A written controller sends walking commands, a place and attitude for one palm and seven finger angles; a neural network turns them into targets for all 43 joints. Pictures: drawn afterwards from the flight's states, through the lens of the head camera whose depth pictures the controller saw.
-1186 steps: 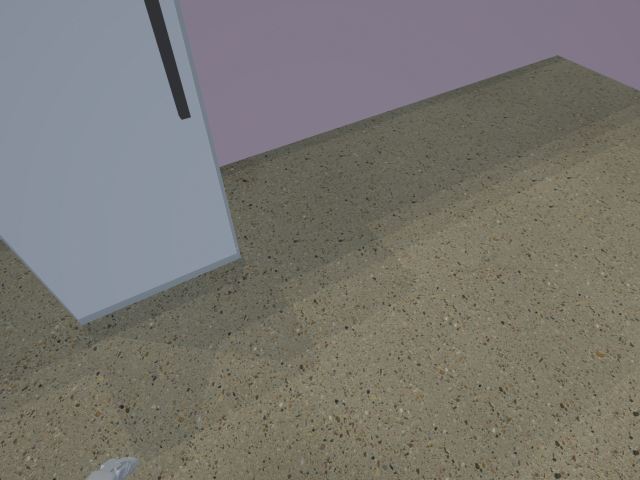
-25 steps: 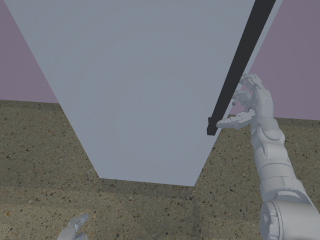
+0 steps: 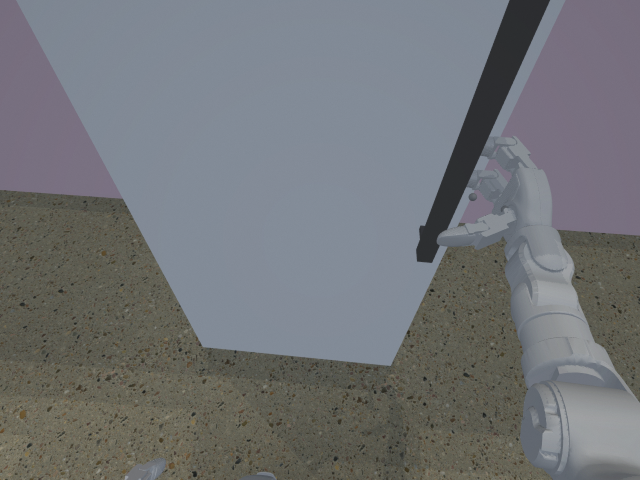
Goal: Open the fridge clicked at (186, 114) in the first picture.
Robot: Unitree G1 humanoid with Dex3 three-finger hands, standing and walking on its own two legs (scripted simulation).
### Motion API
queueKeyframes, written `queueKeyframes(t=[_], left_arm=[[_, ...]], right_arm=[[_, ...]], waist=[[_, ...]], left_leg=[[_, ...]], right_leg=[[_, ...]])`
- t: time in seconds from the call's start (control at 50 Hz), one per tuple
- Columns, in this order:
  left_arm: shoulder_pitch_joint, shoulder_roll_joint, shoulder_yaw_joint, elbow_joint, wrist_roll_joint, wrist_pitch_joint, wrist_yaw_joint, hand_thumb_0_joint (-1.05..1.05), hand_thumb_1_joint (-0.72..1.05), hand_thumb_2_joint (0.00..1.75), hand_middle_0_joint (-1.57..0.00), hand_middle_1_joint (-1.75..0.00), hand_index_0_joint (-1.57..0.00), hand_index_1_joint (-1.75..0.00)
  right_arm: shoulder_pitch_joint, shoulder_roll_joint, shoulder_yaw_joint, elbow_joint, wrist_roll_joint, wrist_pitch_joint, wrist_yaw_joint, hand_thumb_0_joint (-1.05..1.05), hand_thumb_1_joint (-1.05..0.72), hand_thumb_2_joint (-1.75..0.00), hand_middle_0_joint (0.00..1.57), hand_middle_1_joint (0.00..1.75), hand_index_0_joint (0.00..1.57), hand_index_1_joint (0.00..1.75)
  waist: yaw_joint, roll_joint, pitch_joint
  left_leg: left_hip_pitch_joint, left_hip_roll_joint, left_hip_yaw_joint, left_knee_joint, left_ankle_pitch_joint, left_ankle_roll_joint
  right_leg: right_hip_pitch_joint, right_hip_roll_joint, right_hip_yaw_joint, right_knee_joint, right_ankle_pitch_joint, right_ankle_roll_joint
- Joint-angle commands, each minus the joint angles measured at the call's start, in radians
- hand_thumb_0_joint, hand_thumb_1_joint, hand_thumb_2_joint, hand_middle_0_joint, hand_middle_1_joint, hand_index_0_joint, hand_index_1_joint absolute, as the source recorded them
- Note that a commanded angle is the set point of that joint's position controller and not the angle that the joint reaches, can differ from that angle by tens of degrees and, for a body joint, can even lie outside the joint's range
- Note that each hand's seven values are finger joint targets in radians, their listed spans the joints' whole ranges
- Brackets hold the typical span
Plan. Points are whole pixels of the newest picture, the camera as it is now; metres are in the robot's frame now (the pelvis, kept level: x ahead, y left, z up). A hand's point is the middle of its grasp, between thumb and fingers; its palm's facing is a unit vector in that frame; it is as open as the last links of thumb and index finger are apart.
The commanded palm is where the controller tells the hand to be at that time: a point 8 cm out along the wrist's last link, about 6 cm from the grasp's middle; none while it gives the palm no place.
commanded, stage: slide the fingers in behind the handle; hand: right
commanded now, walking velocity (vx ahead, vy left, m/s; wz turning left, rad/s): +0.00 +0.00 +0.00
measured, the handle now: (471, 122) +0.49 -0.11 +0.21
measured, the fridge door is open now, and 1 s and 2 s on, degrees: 1 1 1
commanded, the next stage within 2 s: grip the handle and tug to test in 1.52 s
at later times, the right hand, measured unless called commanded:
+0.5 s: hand (446, 198) +0.44 -0.10 +0.12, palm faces -0.05 +1.00 +0.00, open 13.9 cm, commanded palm +0.41 -0.16 +0.12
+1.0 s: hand (435, 198) +0.44 -0.09 +0.12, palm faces -0.04 +1.00 -0.01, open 14.0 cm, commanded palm +0.42 -0.13 +0.12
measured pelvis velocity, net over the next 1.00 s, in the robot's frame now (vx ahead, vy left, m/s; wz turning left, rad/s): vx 0.02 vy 0.01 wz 0.00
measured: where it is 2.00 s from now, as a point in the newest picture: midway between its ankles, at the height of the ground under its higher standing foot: outside the picture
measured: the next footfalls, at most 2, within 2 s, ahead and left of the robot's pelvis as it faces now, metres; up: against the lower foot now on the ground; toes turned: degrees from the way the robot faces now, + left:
none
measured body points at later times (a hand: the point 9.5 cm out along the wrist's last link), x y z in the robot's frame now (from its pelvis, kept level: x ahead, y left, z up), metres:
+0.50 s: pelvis +0.01 +0.00 +0.00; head +0.05 +0.01 +0.45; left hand +0.11 +0.24 -0.11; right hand +0.44 -0.16 +0.13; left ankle +0.05 +0.11 -0.72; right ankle +0.00 -0.11 -0.72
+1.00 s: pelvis +0.02 +0.01 +0.01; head +0.05 +0.02 +0.45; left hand +0.13 +0.25 -0.11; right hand +0.44 -0.14 +0.13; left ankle +0.05 +0.11 -0.72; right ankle +0.00 -0.11 -0.72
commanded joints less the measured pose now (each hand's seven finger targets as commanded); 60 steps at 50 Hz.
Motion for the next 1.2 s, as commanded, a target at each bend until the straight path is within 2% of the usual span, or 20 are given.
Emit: queueKeyframes(t=[0.0,0.16,0.2,0.24,0.26,0.3,0.36,0.38,0.46,0.5,0.58,0.7,0.74,0.8,0.84,0.94,1.04,1.08,1.1,1.18], left_arm=[[0.004,0.131,0.051,-0.127,0.0,-0.049,0.003,0.0,0.9,0.9,-0.2,-0.3,-0.2,-0.3],[-0.007,0.125,0.054,-0.13,0.007,-0.052,0.0,0.0,0.9,0.9,-0.2,-0.3,-0.2,-0.3],[-0.013,0.116,0.051,-0.128,0.007,-0.053,-0.002,0.0,0.9,0.9,-0.2,-0.3,-0.2,-0.3],[-0.02,0.115,0.052,-0.128,0.008,-0.054,-0.002,0.0,0.9,0.9,-0.2,-0.3,-0.2,-0.3],[-0.015,0.119,0.053,-0.128,0.01,-0.049,0.0,0.0,0.9,0.9,-0.2,-0.3,-0.2,-0.3],[-0.024,0.113,0.05,-0.125,0.008,-0.046,0.002,0.0,0.9,0.9,-0.2,-0.3,-0.2,-0.3],[-0.026,0.111,0.053,-0.131,0.012,-0.044,0.003,0.0,0.9,0.9,-0.2,-0.3,-0.2,-0.3],[-0.032,0.104,0.05,-0.136,0.011,-0.046,0.0,0.0,0.9,0.9,-0.2,-0.3,-0.2,-0.3],[-0.027,0.106,0.055,-0.132,0.012,-0.046,0.0,0.0,0.9,0.9,-0.2,-0.3,-0.2,-0.3],[-0.031,0.103,0.055,-0.131,0.01,-0.047,-0.001,0.0,0.9,0.9,-0.2,-0.3,-0.2,-0.3],[-0.035,0.1,0.054,-0.13,0.01,-0.045,-0.005,0.0,0.9,0.9,-0.2,-0.3,-0.2,-0.3],[-0.05,0.095,0.051,-0.131,0.013,-0.033,0.001,0.0,0.9,0.9,-0.2,-0.3,-0.2,-0.3],[-0.051,0.091,0.05,-0.13,0.013,-0.035,0.0,0.0,0.9,0.9,-0.2,-0.3,-0.2,-0.3],[-0.051,0.095,0.053,-0.134,0.013,-0.038,0.0,0.0,0.9,0.9,-0.2,-0.3,-0.2,-0.3],[-0.052,0.089,0.052,-0.13,0.012,-0.039,-0.002,0.0,0.9,0.9,-0.2,-0.3,-0.2,-0.3],[-0.047,0.093,0.055,-0.124,0.012,-0.045,-0.003,0.0,0.9,0.9,-0.2,-0.3,-0.2,-0.3],[-0.041,0.088,0.055,-0.115,0.012,-0.05,-0.007,0.0,0.9,0.9,-0.2,-0.3,-0.2,-0.3],[-0.034,0.095,0.059,-0.111,0.013,-0.052,-0.008,0.0,0.9,0.9,-0.2,-0.3,-0.2,-0.3],[-0.037,0.093,0.058,-0.11,0.013,-0.053,-0.008,0.0,0.9,0.9,-0.2,-0.3,-0.2,-0.3],[-0.031,0.096,0.059,-0.103,0.014,-0.055,-0.01,0.0,0.9,0.9,-0.2,-0.3,-0.2,-0.3]], right_arm=[[-0.454,-0.109,0.025,-0.272,0.004,-0.063,-0.006,0.0,0.5,-0.3,0.3,1.2,0.3,1.2],[-0.39,-0.122,-0.001,-0.37,-0.015,-0.053,-0.073,0.0,0.5,-0.3,0.3,1.2,0.3,1.2],[-0.398,-0.08,0.03,-0.385,-0.02,-0.047,-0.086,0.0,0.5,-0.3,0.3,1.2,0.3,1.2],[-0.364,-0.083,0.019,-0.386,-0.021,-0.038,-0.094,0.0,0.5,-0.3,0.3,1.2,0.3,1.2],[-0.349,-0.098,0.009,-0.372,-0.026,-0.033,-0.1,0.0,0.5,-0.3,0.3,1.2,0.3,1.2],[-0.378,-0.072,0.025,-0.365,-0.024,-0.02,-0.103,0.0,0.5,-0.3,0.3,1.2,0.3,1.2],[-0.371,-0.075,0.024,-0.397,-0.03,-0.023,-0.11,0.0,0.5,-0.3,0.3,1.2,0.3,1.2],[-0.351,-0.033,0.052,-0.403,-0.025,-0.021,-0.106,0.0,0.5,-0.3,0.3,1.2,0.3,1.2],[-0.355,-0.024,0.059,-0.418,-0.024,-0.019,-0.107,0.0,0.5,-0.3,0.3,1.2,0.3,1.2],[-0.344,-0.017,0.067,-0.446,-0.025,-0.018,-0.105,0.0,0.5,-0.3,0.3,1.2,0.3,1.2],[-0.318,0.024,0.098,-0.45,-0.019,-0.002,-0.109,0.0,0.5,-0.3,0.3,1.2,0.3,1.2],[-0.32,-0.016,0.059,-0.448,-0.034,0.011,-0.137,0.0,0.5,-0.3,0.3,1.2,0.3,1.2],[-0.349,0.026,0.102,-0.46,-0.037,0.006,-0.135,0.0,0.5,-0.3,0.3,1.2,0.3,1.2],[-0.318,0.014,0.084,-0.467,-0.027,-0.001,-0.133,0.0,0.5,-0.3,0.3,1.2,0.3,1.2],[-0.342,0.054,0.127,-0.477,-0.032,-0.003,-0.127,0.0,0.5,-0.3,0.3,1.2,0.3,1.2],[-0.335,0.07,0.14,-0.457,-0.03,-0.001,-0.129,0.0,0.5,-0.3,0.3,1.2,0.3,1.2],[-0.399,0.142,0.218,-0.465,-0.038,-0.004,-0.134,0.0,0.5,-0.3,0.3,1.2,0.3,1.2],[-0.377,0.127,0.201,-0.44,-0.037,-0.003,-0.141,0.0,0.5,-0.3,0.3,1.2,0.3,1.2],[-0.403,0.134,0.216,-0.453,-0.042,-0.006,-0.141,0.0,0.5,-0.3,0.3,1.2,0.3,1.2],[-0.395,0.131,0.207,-0.433,-0.039,-0.007,-0.146,0.0,0.5,-0.3,0.3,1.2,0.3,1.2]], waist=[[0.012,0.017,-0.318],[-0.013,0.033,-0.331],[-0.006,0.02,-0.318],[-0.015,0.024,-0.327],[-0.016,0.068,-0.326],[-0.004,0.052,-0.293],[-0.015,0.045,-0.336],[-0.013,0.024,-0.34],[-0.009,0.065,-0.344],[-0.011,0.033,-0.361],[-0.004,0.067,-0.33],[-0.019,0.062,-0.32],[-0.004,0.05,-0.316],[-0.015,0.073,-0.349],[-0.003,0.041,-0.339],[0.001,0.073,-0.328],[0.023,0.025,-0.32],[0.018,0.069,-0.327],[0.022,0.037,-0.326],[0.019,0.07,-0.328]], left_leg=[[0.226,-0.026,-0.035,-0.07,0.106,0.012],[0.251,-0.029,-0.027,-0.067,0.145,0.015],[0.248,-0.029,-0.025,-0.067,0.165,0.014],[0.261,-0.029,-0.026,-0.068,0.175,0.015],[0.279,-0.028,-0.025,-0.07,0.176,0.013],[0.263,-0.027,-0.029,-0.079,0.178,0.01],[0.295,-0.025,-0.031,-0.074,0.208,0.013],[0.291,-0.025,-0.03,-0.071,0.226,0.013],[0.306,-0.025,-0.028,-0.073,0.259,0.011],[0.31,-0.024,-0.028,-0.067,0.282,0.012],[0.31,-0.024,-0.023,-0.073,0.295,0.009],[0.327,-0.02,-0.032,-0.082,0.273,0.009],[0.312,-0.021,-0.029,-0.083,0.266,0.009],[0.34,-0.021,-0.032,-0.08,0.296,0.008],[0.322,-0.021,-0.029,-0.079,0.298,0.01],[0.307,-0.023,-0.025,-0.083,0.276,0.008],[0.256,-0.023,-0.019,-0.078,0.254,0.011],[0.26,-0.025,-0.014,-0.074,0.251,0.01],[0.25,-0.024,-0.016,-0.073,0.242,0.011],[0.251,-0.025,-0.012,-0.068,0.252,0.012]], right_leg=[[0.043,0.023,0.037,-0.115,0.078,-0.016],[0.08,0.013,0.041,-0.126,0.14,-0.01],[0.087,0.014,0.039,-0.132,0.153,-0.008],[0.092,0.013,0.035,-0.131,0.161,-0.008],[0.08,0.011,0.036,-0.133,0.163,-0.01],[0.076,0.014,0.029,-0.135,0.149,-0.011],[0.095,0.015,0.026,-0.131,0.182,-0.012],[0.104,0.015,0.023,-0.13,0.195,-0.011],[0.113,0.016,0.023,-0.124,0.222,-0.013],[0.124,0.017,0.022,-0.123,0.241,-0.011],[0.12,0.017,0.024,-0.125,0.25,-0.013],[0.104,0.022,0.019,-0.133,0.219,-0.015],[0.114,0.023,0.019,-0.132,0.213,-0.015],[0.123,0.022,0.017,-0.129,0.235,-0.017],[0.132,0.024,0.017,-0.127,0.237,-0.015],[0.129,0.023,0.022,-0.125,0.22,-0.016],[0.162,0.021,0.032,-0.119,0.224,-0.013],[0.156,0.018,0.038,-0.117,0.228,-0.014],[0.16,0.021,0.038,-0.117,0.221,-0.012],[0.161,0.018,0.046,-0.114,0.242,-0.013]])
